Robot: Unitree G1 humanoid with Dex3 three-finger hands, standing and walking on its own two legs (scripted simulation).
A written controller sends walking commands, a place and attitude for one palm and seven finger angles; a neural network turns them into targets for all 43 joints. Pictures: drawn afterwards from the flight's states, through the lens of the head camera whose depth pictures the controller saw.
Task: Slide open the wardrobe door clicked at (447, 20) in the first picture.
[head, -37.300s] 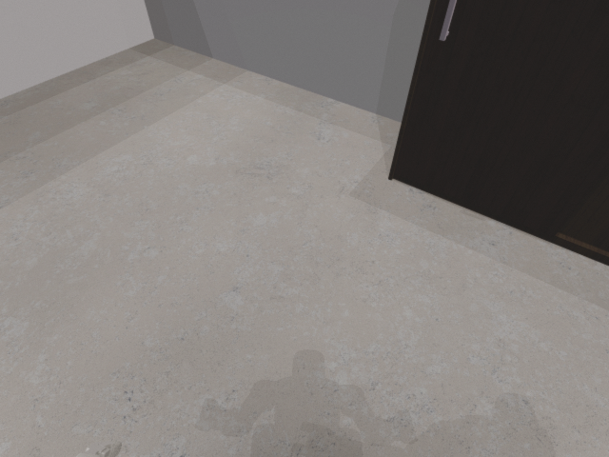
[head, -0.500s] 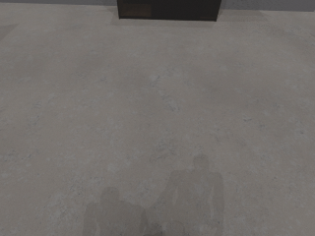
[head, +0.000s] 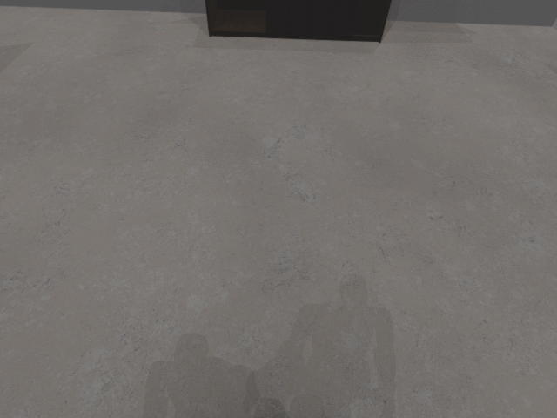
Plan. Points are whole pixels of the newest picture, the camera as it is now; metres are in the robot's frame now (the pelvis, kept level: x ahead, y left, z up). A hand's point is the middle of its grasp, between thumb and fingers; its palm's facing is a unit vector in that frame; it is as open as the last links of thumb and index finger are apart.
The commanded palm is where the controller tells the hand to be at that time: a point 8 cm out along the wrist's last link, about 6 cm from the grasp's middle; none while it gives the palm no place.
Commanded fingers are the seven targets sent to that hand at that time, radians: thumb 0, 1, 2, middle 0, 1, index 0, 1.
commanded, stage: look to check the result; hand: left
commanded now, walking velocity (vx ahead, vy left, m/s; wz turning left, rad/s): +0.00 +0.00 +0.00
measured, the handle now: out of the picture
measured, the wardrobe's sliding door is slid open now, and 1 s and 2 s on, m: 0.48 0.48 0.48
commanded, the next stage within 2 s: none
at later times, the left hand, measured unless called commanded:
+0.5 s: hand out of the picture +0.02 +0.19 -0.18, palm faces +0.00 -0.98 -0.20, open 7.4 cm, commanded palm none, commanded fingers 0.00 0.90 0.90 -0.20 -0.30 -0.20 -0.30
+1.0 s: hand out of the picture +0.06 +0.23 -0.16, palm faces -0.01 -0.96 -0.27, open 7.4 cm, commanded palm none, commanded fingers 0.00 0.90 0.90 -0.20 -0.30 -0.20 -0.30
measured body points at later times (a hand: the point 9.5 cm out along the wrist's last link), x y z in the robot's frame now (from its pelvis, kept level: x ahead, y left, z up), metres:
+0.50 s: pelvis +0.00 +0.00 +0.00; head +0.01 +0.01 +0.45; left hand +0.02 +0.24 -0.16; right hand +0.02 -0.24 -0.15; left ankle +0.00 +0.10 -0.75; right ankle +0.02 -0.12 -0.75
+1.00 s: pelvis +0.01 +0.00 +0.00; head +0.02 +0.01 +0.45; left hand +0.07 +0.28 -0.14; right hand +0.07 -0.27 -0.14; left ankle +0.00 +0.10 -0.75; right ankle +0.02 -0.12 -0.75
